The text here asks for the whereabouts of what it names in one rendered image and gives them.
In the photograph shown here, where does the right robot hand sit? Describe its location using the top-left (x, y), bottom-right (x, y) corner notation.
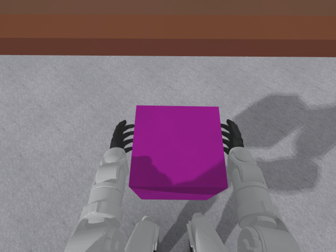
top-left (221, 119), bottom-right (244, 155)

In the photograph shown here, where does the left robot shin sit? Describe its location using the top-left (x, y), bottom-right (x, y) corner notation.
top-left (136, 216), bottom-right (153, 225)

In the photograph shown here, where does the right robot upper arm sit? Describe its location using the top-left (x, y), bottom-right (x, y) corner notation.
top-left (237, 225), bottom-right (300, 252)

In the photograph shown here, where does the carton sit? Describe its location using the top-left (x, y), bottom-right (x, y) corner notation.
top-left (129, 106), bottom-right (228, 200)

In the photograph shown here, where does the left robot hand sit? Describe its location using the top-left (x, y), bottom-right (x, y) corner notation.
top-left (110, 120), bottom-right (134, 153)

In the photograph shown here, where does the left robot forearm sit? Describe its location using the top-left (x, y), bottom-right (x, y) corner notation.
top-left (64, 148), bottom-right (129, 252)

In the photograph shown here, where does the right robot forearm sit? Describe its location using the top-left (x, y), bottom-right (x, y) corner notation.
top-left (226, 146), bottom-right (301, 252)

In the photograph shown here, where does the left robot upper arm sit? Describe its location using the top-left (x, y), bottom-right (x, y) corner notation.
top-left (65, 226), bottom-right (125, 252)

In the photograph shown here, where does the robot left thigh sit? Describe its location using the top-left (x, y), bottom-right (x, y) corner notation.
top-left (124, 220), bottom-right (159, 252)

